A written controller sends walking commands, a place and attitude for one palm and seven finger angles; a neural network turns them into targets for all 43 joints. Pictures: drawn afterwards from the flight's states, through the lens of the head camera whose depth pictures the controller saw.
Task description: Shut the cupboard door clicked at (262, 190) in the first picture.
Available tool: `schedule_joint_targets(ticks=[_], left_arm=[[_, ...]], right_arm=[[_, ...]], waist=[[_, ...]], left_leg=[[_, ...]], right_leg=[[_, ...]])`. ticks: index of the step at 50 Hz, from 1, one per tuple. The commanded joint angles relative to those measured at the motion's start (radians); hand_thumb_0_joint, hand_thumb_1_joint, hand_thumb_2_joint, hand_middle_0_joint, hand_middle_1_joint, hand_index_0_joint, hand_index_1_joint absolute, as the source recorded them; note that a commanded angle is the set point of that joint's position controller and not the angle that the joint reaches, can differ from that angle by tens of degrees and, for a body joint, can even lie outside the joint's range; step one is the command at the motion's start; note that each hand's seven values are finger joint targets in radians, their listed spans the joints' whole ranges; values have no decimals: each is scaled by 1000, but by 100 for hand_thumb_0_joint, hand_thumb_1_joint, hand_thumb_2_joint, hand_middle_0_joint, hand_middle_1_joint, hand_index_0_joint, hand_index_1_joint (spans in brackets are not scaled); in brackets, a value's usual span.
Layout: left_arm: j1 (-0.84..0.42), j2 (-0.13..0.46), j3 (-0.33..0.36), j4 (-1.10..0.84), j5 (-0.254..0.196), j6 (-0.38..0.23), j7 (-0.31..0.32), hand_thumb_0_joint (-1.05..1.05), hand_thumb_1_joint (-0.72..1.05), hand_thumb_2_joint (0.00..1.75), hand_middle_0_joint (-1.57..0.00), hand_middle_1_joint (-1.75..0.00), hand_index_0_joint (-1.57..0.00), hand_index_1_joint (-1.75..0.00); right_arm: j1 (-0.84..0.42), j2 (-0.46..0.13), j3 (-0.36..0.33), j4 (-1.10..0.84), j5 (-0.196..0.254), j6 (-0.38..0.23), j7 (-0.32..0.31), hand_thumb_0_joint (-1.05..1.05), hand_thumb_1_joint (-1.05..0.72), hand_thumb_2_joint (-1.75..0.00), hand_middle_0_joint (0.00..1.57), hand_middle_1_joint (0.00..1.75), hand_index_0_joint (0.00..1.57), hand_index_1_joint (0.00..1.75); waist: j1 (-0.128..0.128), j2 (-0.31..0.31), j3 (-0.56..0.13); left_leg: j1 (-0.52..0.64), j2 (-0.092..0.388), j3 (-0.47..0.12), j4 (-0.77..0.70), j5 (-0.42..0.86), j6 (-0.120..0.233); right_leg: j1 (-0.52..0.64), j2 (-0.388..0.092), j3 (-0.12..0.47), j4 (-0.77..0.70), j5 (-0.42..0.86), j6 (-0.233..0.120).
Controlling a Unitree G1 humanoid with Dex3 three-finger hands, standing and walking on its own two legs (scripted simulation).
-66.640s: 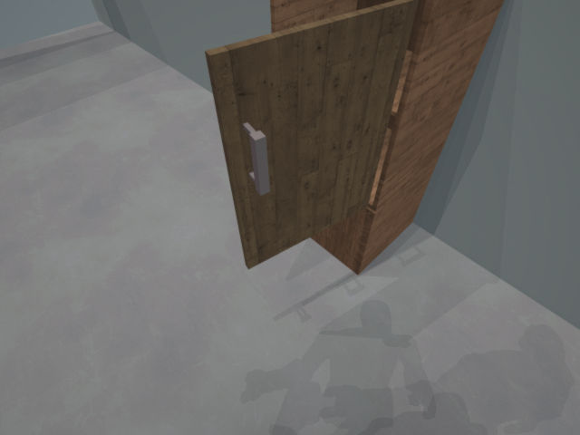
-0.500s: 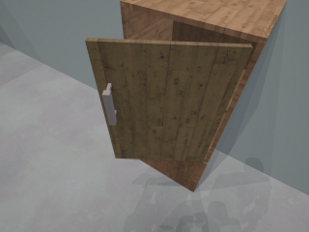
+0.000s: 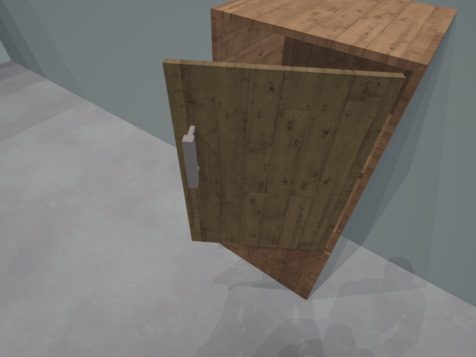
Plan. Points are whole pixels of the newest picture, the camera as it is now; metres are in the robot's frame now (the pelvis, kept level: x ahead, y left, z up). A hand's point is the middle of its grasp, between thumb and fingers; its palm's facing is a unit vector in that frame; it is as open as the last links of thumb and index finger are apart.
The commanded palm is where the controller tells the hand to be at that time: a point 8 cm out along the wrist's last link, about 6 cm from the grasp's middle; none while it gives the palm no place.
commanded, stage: look again from close up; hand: left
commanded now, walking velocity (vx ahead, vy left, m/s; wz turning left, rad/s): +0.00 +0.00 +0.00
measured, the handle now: (192, 157) +0.50 +0.14 +0.05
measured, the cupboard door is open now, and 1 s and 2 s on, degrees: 31 31 31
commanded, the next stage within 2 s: raise the hand and make a fist in 0.50 s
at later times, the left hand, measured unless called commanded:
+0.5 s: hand out of the picture +0.00 +0.15 -0.18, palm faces +0.03 -0.99 -0.15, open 7.4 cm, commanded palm none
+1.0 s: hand (170, 332) +0.18 +0.13 -0.05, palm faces -0.02 -1.00 +0.03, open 6.3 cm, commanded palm +0.14 +0.19 -0.04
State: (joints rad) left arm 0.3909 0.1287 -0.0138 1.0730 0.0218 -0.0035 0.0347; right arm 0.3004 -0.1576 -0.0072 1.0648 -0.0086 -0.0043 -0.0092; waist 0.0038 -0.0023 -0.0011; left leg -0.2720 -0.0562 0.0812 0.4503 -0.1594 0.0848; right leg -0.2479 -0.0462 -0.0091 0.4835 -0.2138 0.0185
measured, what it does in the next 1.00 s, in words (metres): lowers itself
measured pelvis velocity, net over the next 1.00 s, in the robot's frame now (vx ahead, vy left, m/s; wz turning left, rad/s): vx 0.01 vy -0.04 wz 0.03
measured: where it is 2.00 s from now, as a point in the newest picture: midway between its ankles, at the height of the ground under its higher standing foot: outside the picture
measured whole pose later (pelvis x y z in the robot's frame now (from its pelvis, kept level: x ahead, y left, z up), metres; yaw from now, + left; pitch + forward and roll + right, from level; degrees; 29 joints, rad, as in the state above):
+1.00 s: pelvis +0.01 -0.04 -0.08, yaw +2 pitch +10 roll +0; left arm 0.52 0.18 0.07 0.05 -0.25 -0.50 -0.30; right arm 0.16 -0.27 -0.07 0.48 0.03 -0.27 0.01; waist 0.00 -0.04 -0.15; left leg -0.84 -0.01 0.03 1.13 -0.47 0.04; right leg -0.79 0.00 -0.05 1.15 -0.54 -0.03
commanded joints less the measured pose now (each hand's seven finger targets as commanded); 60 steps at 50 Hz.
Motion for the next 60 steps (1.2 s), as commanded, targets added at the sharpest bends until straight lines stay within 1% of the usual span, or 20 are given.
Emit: schedule_joint_targets(ticks=[1, 29, 30, 31, 32, 33, 34, 35, 37, 40, 42, 43, 44, 46, 49, 52, 54, 56, 58, 60], left_arm=[[62, 88, 12, -27, 2, -19, 6, 0, 90, 90, -20, -30, -20, -30], [28, 84, 10, -10, -5, -25, 11, 0, 90, 90, -20, -30, -20, -30], [55, 124, 9, 22, 10, -28, 43, 0, 90, 90, -20, -30, -20, -30], [-864, 648, 354, -1675, -138, -274, 26, 0, 90, 90, -20, -30, -20, -30], [-233, 210, 23, -1458, -154, -215, 32, 0, 90, 90, -22, -32, -22, -32], [41, 37, -30, -1307, -181, -70, 56, 0, 90, 90, -24, -34, -24, -34], [37, -30, -98, -1119, -177, -29, 70, 0, 90, 90, -25, -36, -25, -36], [-42, -42, -109, -1181, -187, -78, 68, 0, 90, 90, -27, -38, -27, -38], [65, 12, -19, -1007, -180, -189, 38, 0, 90, 90, -31, -42, -31, -42], [278, -15, 30, -916, -247, -436, -133, 0, 90, 90, -36, -48, -36, -48], [298, 69, 116, -934, -285, -603, -271, 0, 90, 90, -40, -52, -40, -52], [288, 156, 189, -939, -281, -658, -326, 0, 90, 90, -42, -54, -42, -54], [302, 172, 202, -996, -282, -668, -351, 0, 90, 90, -44, -56, -44, -56], [288, 192, 217, -1119, -295, -606, -354, 0, 90, 90, -47, -60, -47, -60], [190, 218, 229, -1379, -316, -532, -297, 0, 90, 90, -53, -66, -53, -66], [82, 209, 173, -1573, -307, -559, -260, 0, 90, 90, -58, -72, -58, -72], [37, 193, 142, -1561, -309, -585, -281, 0, 90, 90, -62, -76, -62, -76], [45, 190, 132, -1498, -316, -580, -327, 0, 90, 90, -66, -80, -66, -80], [76, 206, 153, -1393, -325, -519, -374, 0, 90, 90, -69, -84, -69, -84], [108, 228, 188, -1370, -340, -446, -409, 0, 90, 90, -73, -88, -73, -88]], right_arm=[[33, -102, -19, -33, -1, -16, -6, 0, -90, -90, 20, 30, 20, 30], [38, -71, -7, 27, 3, -25, -11, 0, -90, -90, 20, 30, 20, 30], [-64, -120, -5, -48, 4, -28, -7, 0, -90, -90, 20, 30, 20, 30], [8, -353, -50, -412, 8, -190, -102, 0, -90, -90, 20, 30, 20, 30], [-72, -195, 9, -391, 60, -278, -101, 0, -90, -90, 20, 30, 20, 30], [-113, -192, 12, -376, 50, -327, -93, 0, -90, -90, 20, 30, 20, 30], [-112, -173, 29, -331, 76, -359, -78, 0, -90, -90, 20, 30, 20, 30], [-98, -210, 2, -389, 62, -381, -63, 0, -90, -90, 20, 30, 20, 30], [-93, -230, -31, -426, 32, -403, -38, 0, -90, -90, 20, 30, 20, 30], [-135, -209, -66, -526, 21, -399, 8, 0, -90, -90, 20, 30, 20, 30], [-164, -221, -84, -583, 16, -372, 29, 0, -90, -90, 20, 30, 20, 30], [-159, -228, -96, -608, 19, -356, 39, 0, -90, -90, 20, 30, 20, 30], [-189, -226, -95, -662, 21, -343, 41, 0, -90, -90, 20, 30, 20, 30], [-220, -219, -92, -731, 36, -313, 31, 0, -90, -90, 20, 30, 20, 30], [-189, -204, -82, -772, 40, -278, 0, 0, -90, -90, 20, 30, 20, 30], [-135, -192, -67, -759, 33, -274, -22, 0, -90, -90, 20, 30, 20, 30], [-114, -193, -61, -719, 28, -282, -38, 0, -90, -90, 20, 30, 20, 30], [-113, -198, -54, -700, 30, -287, -45, 0, -90, -90, 20, 30, 20, 30], [-122, -198, -49, -687, 40, -281, -56, 0, -90, -90, 20, 30, 20, 30], [-131, -196, -50, -707, 52, -271, -63, 0, -90, -90, 20, 30, 20, 30]], waist=[[-3, 7, 105], [-1, -17, 70], [32, -17, 108], [-201, 33, -294], [-25, 294, -492], [-6, 334, -315], [-50, 158, -24], [-79, 96, 92], [-72, -115, 110], [24, -279, -16], [44, -237, -69], [53, -134, -89], [76, -54, -141], [92, 51, -199], [62, 134, -268], [-6, 139, -315], [-46, 84, -306], [-59, 62, -285], [-56, 20, -252], [-28, -22, -289]], left_leg=[[-58, 153, -208, -196, -313, -36], [7, 149, -166, -164, -111, -48], [-12, 156, -105, 10, -60, -77], [256, 102, -141, -63, 49, -44], [360, 118, -138, -75, 27, -88], [216, 135, -179, -107, -84, -140], [4, 107, -198, -118, -279, -116], [-80, 85, -209, -65, -359, -92], [-220, 55, -212, 73, -402, -92], [-374, 32, -125, 293, -315, -108], [-483, 22, -97, 412, -300, -112], [-511, 21, -95, 458, -277, -110], [-518, 18, -89, 466, -276, -98], [-503, 27, -104, 444, -319, -87], [-475, 41, -132, 463, -312, -68], [-422, 51, -135, 549, -167, -50], [-442, 58, -141, 608, -128, -46], [-485, 61, -140, 634, -143, -47], [-539, 61, -135, 650, -169, -46], [-558, 59, -125, 636, -186, -48]], right_leg=[[-53, -40, 80, -110, -146, -53], [31, -61, 75, -131, 10, -51], [-14, -77, 73, -124, 46, -50], [7, 38, -24, -2, 93, -39], [-34, 85, -82, 49, -29, -59], [-64, 81, -105, 132, -114, -54], [-176, 70, -103, 135, -132, -48], [-203, 56, -93, 70, -148, -44], [-342, 52, -98, 96, -297, -41], [-439, 49, -81, 237, -410, -53], [-475, 36, -30, 319, -432, -66], [-473, 31, 6, 366, -398, -81], [-476, 36, 2, 412, -371, -81], [-497, 49, -4, 460, -342, -78], [-496, 61, 14, 463, -305, -71], [-521, 74, 13, 471, -165, -61], [-553, 78, 23, 481, -107, -51], [-558, 75, 30, 471, -121, -44], [-535, 68, 72, 427, -161, -32], [-466, 44, 107, 382, -209, -18]])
